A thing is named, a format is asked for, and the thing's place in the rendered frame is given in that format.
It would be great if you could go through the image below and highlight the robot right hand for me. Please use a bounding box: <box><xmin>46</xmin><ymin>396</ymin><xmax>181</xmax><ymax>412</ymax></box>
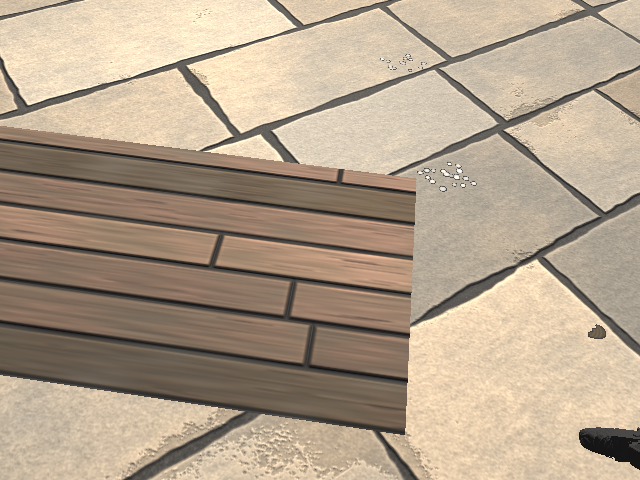
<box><xmin>579</xmin><ymin>427</ymin><xmax>640</xmax><ymax>470</ymax></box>

